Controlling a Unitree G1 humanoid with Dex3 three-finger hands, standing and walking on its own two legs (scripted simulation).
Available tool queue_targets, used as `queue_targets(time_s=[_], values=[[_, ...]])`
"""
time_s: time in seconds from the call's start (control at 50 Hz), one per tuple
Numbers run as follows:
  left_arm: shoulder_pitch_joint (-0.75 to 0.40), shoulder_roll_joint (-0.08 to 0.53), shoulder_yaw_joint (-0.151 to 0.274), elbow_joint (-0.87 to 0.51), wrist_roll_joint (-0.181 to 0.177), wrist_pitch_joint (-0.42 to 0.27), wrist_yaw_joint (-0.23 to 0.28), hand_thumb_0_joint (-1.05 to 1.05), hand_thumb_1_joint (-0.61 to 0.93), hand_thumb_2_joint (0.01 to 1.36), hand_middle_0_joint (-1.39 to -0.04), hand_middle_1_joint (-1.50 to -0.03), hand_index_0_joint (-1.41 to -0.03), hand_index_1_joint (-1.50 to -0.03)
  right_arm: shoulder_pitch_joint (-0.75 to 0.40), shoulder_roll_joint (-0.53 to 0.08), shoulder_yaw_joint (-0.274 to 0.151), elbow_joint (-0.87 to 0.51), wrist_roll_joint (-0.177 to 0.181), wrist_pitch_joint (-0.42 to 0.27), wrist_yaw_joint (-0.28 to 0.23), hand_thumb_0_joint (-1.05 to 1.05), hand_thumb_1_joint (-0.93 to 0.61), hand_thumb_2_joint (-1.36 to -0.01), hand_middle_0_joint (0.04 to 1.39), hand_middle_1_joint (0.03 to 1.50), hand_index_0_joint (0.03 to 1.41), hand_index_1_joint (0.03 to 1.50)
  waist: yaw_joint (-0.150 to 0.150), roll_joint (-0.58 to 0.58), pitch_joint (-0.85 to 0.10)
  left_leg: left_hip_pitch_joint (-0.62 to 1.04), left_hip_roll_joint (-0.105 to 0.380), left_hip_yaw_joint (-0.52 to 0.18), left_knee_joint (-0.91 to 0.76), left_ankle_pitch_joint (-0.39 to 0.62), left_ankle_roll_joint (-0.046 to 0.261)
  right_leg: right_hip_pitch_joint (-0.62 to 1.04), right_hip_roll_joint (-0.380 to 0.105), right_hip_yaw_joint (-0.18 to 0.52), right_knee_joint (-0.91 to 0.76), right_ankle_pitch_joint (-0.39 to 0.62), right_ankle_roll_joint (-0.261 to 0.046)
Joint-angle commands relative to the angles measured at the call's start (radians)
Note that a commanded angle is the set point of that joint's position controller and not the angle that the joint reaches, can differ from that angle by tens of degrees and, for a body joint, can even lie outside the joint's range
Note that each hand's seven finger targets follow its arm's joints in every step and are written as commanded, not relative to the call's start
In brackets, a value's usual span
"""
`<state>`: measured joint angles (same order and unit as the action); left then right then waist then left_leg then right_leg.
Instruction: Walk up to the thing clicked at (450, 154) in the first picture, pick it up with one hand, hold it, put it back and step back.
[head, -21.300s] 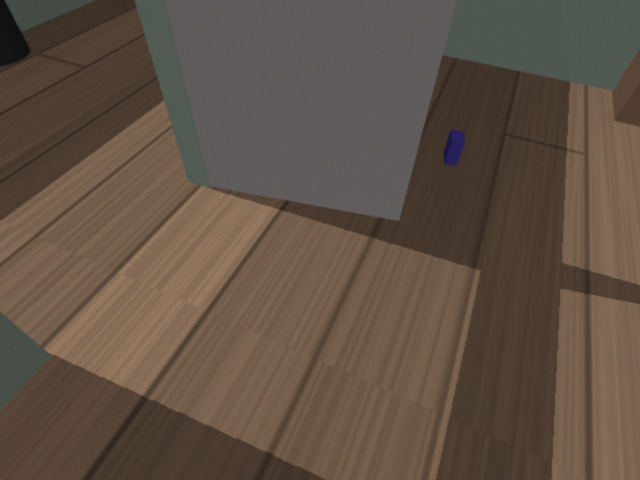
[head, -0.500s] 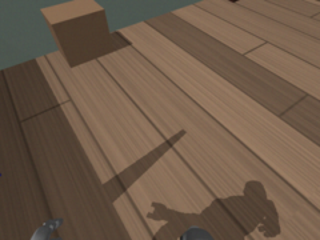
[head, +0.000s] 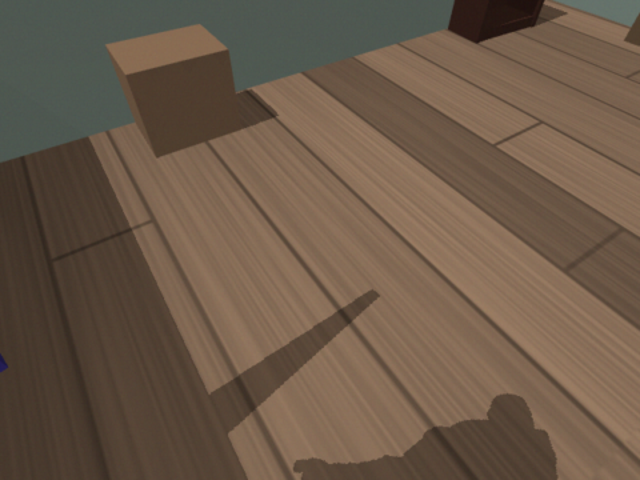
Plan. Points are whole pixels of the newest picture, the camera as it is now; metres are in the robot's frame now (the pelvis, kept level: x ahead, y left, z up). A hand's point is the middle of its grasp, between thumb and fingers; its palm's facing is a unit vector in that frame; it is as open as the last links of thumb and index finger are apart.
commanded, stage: walk up
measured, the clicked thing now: out of the picture +0.55 +1.10 -0.71
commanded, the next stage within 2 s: stand in 0.58 s
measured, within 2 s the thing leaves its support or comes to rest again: neither
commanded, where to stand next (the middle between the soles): +0.07 +0.00 m, yaw -2 degrees
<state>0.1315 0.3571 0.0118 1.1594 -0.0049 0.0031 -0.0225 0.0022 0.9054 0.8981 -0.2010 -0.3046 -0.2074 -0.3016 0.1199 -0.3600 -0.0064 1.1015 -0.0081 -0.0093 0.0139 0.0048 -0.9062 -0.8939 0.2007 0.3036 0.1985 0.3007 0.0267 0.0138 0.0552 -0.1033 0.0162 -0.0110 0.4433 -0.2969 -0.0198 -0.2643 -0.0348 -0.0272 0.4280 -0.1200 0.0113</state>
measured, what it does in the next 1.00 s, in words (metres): stands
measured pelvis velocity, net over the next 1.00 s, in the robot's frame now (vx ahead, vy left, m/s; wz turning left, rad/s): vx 0.02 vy -0.01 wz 0.01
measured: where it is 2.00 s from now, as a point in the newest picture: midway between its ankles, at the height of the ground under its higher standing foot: outside the picture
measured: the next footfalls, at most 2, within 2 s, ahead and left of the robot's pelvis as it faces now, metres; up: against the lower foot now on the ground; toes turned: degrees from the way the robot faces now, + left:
none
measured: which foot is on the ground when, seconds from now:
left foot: down 0.00-1.00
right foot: down 0.00-1.00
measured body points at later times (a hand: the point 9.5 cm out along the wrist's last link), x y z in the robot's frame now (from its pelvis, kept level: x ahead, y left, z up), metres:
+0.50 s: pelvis +0.01 -0.01 +0.01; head +0.02 -0.01 +0.45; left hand +0.11 +0.29 -0.12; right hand +0.10 -0.31 -0.13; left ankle -0.03 +0.13 -0.74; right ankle +0.07 -0.13 -0.74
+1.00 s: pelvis +0.02 -0.01 +0.01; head +0.02 -0.02 +0.45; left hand +0.09 +0.29 -0.12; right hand +0.08 -0.31 -0.14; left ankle -0.03 +0.13 -0.74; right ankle +0.07 -0.13 -0.74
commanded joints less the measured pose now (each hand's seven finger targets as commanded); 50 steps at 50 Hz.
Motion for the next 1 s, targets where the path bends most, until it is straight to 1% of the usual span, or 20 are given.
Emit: queue_targets(time_s=[0.0, 0.04, 0.08, 0.16, 0.2, 0.3, 0.34, 0.38, 0.42, 0.54, 0.56, 0.58, 0.64, 0.66, 0.68, 0.78, 0.82, 0.86, 0.94, 0.98], values=[[-0.076, 0.203, 0.035, -0.061, 0.001, -0.042, 0.019, 0.000, 0.900, 0.900, -0.200, -0.300, -0.200, -0.300, -0.024, -0.218, -0.045, -0.042, 0.011, -0.019, -0.022, 0.000, -0.900, -0.900, 0.200, 0.300, 0.200, 0.300, -0.021, -0.045, -0.095, -0.031, 0.100, -0.074, -0.099, 0.203, 0.058, 0.118, -0.106, 0.124, -0.080, 0.133, -0.036], [-0.075, 0.204, 0.037, -0.060, 0.003, -0.044, 0.022, 0.000, 0.900, 0.900, -0.200, -0.300, -0.200, -0.300, -0.030, -0.218, -0.049, -0.041, 0.012, -0.016, -0.023, 0.000, -0.900, -0.900, 0.200, 0.300, 0.200, 0.300, -0.025, -0.061, -0.126, 0.002, 0.103, -0.063, -0.091, 0.241, 0.056, 0.127, -0.113, 0.119, -0.074, 0.196, -0.038], [-0.090, 0.197, 0.037, -0.063, 0.001, -0.044, 0.024, 0.000, 0.900, 0.900, -0.200, -0.300, -0.200, -0.300, -0.035, -0.217, -0.048, -0.037, 0.013, -0.015, -0.024, 0.000, -0.900, -0.900, 0.200, 0.300, 0.200, 0.300, -0.027, -0.051, -0.139, -0.005, 0.107, -0.066, -0.107, 0.265, 0.052, 0.157, -0.117, 0.111, -0.066, 0.228, -0.035], [-0.091, 0.193, 0.039, -0.061, 0.003, -0.042, 0.026, 0.000, 0.900, 0.900, -0.200, -0.300, -0.200, -0.300, -0.065, -0.212, -0.048, -0.037, 0.012, -0.012, -0.025, 0.000, -0.900, -0.900, 0.200, 0.300, 0.200, 0.300, -0.019, -0.049, -0.143, 0.007, 0.111, -0.061, -0.125, 0.297, 0.048, 0.172, -0.119, 0.100, -0.062, 0.254, -0.030], [-0.096, 0.190, 0.041, -0.059, 0.003, -0.039, 0.027, 0.000, 0.900, 0.900, -0.200, -0.300, -0.200, -0.300, -0.071, -0.208, -0.047, -0.037, 0.010, -0.011, -0.024, 0.000, -0.900, -0.900, 0.200, 0.300, 0.200, 0.300, -0.017, -0.039, -0.124, -0.002, 0.111, -0.062, -0.136, 0.294, 0.045, 0.174, -0.114, 0.092, -0.069, 0.225, -0.025], [-0.117, 0.190, 0.044, -0.064, 0.008, -0.037, 0.028, 0.000, 0.900, 0.900, -0.200, -0.300, -0.200, -0.300, -0.086, -0.204, -0.045, -0.031, 0.006, -0.009, -0.021, 0.000, -0.900, -0.900, 0.200, 0.300, 0.200, 0.300, -0.017, -0.026, -0.092, -0.039, 0.105, -0.063, -0.168, 0.216, 0.042, 0.178, -0.110, 0.095, -0.098, 0.141, -0.018], [-0.122, 0.191, 0.045, -0.069, 0.010, -0.037, 0.026, 0.000, 0.900, 0.900, -0.200, -0.300, -0.200, -0.300, -0.083, -0.204, -0.043, -0.028, 0.003, -0.011, -0.020, 0.000, -0.900, -0.900, 0.200, 0.300, 0.200, 0.300, -0.016, -0.017, -0.101, -0.034, 0.106, -0.061, -0.176, 0.207, 0.042, 0.188, -0.115, 0.101, -0.097, 0.143, -0.020], [-0.125, 0.194, 0.049, -0.066, 0.011, -0.036, 0.026, 0.000, 0.900, 0.900, -0.200, -0.300, -0.200, -0.300, -0.081, -0.202, -0.042, -0.028, 0.004, -0.012, -0.019, 0.000, -0.900, -0.900, 0.200, 0.300, 0.200, 0.300, -0.016, -0.013, -0.091, -0.045, 0.103, -0.063, -0.183, 0.192, 0.041, 0.191, -0.106, 0.096, -0.104, 0.109, -0.016], [-0.135, 0.191, 0.050, -0.070, 0.013, -0.036, 0.025, 0.000, 0.900, 0.900, -0.200, -0.300, -0.200, -0.300, -0.077, -0.205, -0.041, -0.026, 0.002, -0.013, -0.019, 0.000, -0.900, -0.900, 0.200, 0.300, 0.200, 0.300, -0.018, -0.008, -0.099, -0.048, 0.106, -0.063, -0.184, 0.186, 0.041, 0.201, -0.109, 0.098, -0.104, 0.117, -0.019], [-0.134, 0.188, 0.053, -0.072, 0.013, -0.032, 0.023, 0.000, 0.900, 0.900, -0.200, -0.300, -0.200, -0.300, -0.065, -0.206, -0.041, -0.025, 0.001, -0.015, -0.021, 0.000, -0.900, -0.900, 0.200, 0.300, 0.200, 0.300, -0.018, -0.011, -0.098, -0.055, 0.103, -0.062, -0.187, 0.165, 0.042, 0.201, -0.099, 0.097, -0.107, 0.084, -0.020], [-0.127, 0.204, 0.047, -0.068, 0.011, -0.033, 0.023, 0.000, 0.900, 0.900, -0.200, -0.300, -0.200, -0.300, -0.060, -0.193, -0.040, -0.024, -0.003, -0.017, -0.020, 0.000, -0.900, -0.900, 0.200, 0.300, 0.200, 0.300, -0.018, -0.024, -0.094, -0.054, 0.111, -0.077, -0.206, 0.147, 0.029, 0.193, -0.096, 0.097, -0.109, 0.025, -0.029], [-0.136, 0.198, 0.047, -0.069, 0.011, -0.031, 0.024, 0.000, 0.900, 0.900, -0.200, -0.300, -0.200, -0.300, -0.062, -0.204, -0.043, -0.025, -0.005, -0.016, -0.020, 0.000, -0.900, -0.900, 0.200, 0.300, 0.200, 0.300, -0.020, -0.014, -0.085, -0.068, 0.109, -0.075, -0.205, 0.112, 0.029, 0.190, -0.095, 0.102, -0.117, -0.009, -0.030], [-0.128, 0.200, 0.044, -0.070, 0.010, -0.030, 0.022, 0.000, 0.900, 0.900, -0.200, -0.300, -0.200, -0.300, -0.054, -0.205, -0.043, -0.021, -0.005, -0.015, -0.018, 0.000, -0.900, -0.900, 0.200, 0.300, 0.200, 0.300, -0.016, -0.013, -0.062, -0.077, 0.105, -0.077, -0.207, 0.095, 0.030, 0.175, -0.098, 0.109, -0.122, -0.037, -0.032], [-0.127, 0.199, 0.043, -0.069, 0.011, -0.030, 0.021, 0.000, 0.900, 0.900, -0.200, -0.300, -0.200, -0.300, -0.048, -0.208, -0.043, -0.021, -0.006, -0.016, -0.019, 0.000, -0.900, -0.900, 0.200, 0.300, 0.200, 0.300, -0.021, -0.001, -0.062, -0.075, 0.105, -0.073, -0.207, 0.085, 0.030, 0.165, -0.098, 0.113, -0.120, -0.041, -0.032], [-0.126, 0.198, 0.041, -0.069, 0.012, -0.032, 0.022, 0.000, 0.900, 0.900, -0.200, -0.300, -0.200, -0.300, -0.041, -0.207, -0.045, -0.021, -0.005, -0.016, -0.018, 0.000, -0.900, -0.900, 0.200, 0.300, 0.200, 0.300, -0.022, -0.003, -0.068, -0.075, 0.112, -0.078, -0.206, 0.107, 0.031, 0.184, -0.099, 0.108, -0.114, -0.011, -0.034], [-0.116, 0.208, 0.039, -0.070, 0.010, -0.035, 0.022, 0.000, 0.900, 0.900, -0.200, -0.300, -0.200, -0.300, -0.017, -0.202, -0.042, -0.021, -0.006, -0.017, -0.019, 0.000, -0.900, -0.900, 0.200, 0.300, 0.200, 0.300, -0.026, -0.018, -0.077, -0.060, 0.110, -0.073, -0.197, 0.149, 0.027, 0.183, -0.101, 0.107, -0.104, 0.046, -0.037], [-0.113, 0.206, 0.039, -0.071, 0.009, -0.035, 0.024, 0.000, 0.900, 0.900, -0.200, -0.300, -0.200, -0.300, -0.022, -0.205, -0.043, -0.022, -0.003, -0.017, -0.020, 0.000, -0.900, -0.900, 0.200, 0.300, 0.200, 0.300, -0.023, -0.015, -0.092, -0.045, 0.114, -0.075, -0.191, 0.185, 0.028, 0.194, -0.102, 0.100, -0.094, 0.097, -0.039], [-0.106, 0.209, 0.037, -0.068, 0.009, -0.036, 0.024, 0.000, 0.900, 0.900, -0.200, -0.300, -0.200, -0.300, -0.014, -0.204, -0.043, -0.019, -0.003, -0.017, -0.020, 0.000, -0.900, -0.900, 0.200, 0.300, 0.200, 0.300, -0.027, -0.023, -0.098, -0.033, 0.113, -0.071, -0.186, 0.185, 0.029, 0.193, -0.105, 0.104, -0.099, 0.105, -0.039], [-0.104, 0.209, 0.035, -0.069, 0.006, -0.034, 0.024, 0.000, 0.900, 0.900, -0.200, -0.300, -0.200, -0.300, -0.009, -0.205, -0.040, -0.020, -0.003, -0.012, -0.021, 0.000, -0.900, -0.900, 0.200, 0.300, 0.200, 0.300, -0.027, -0.022, -0.078, -0.039, 0.109, -0.066, -0.186, 0.165, 0.028, 0.179, -0.102, 0.106, -0.109, 0.074, -0.037], [-0.097, 0.211, 0.034, -0.068, 0.007, -0.034, 0.024, 0.000, 0.900, 0.900, -0.200, -0.300, -0.200, -0.300, -0.009, -0.201, -0.039, -0.021, -0.003, -0.011, -0.019, 0.000, -0.900, -0.900, 0.200, 0.300, 0.200, 0.300, -0.024, -0.026, -0.059, -0.048, 0.106, -0.069, -0.190, 0.131, 0.028, 0.167, -0.097, 0.107, -0.125, 0.008, -0.032]])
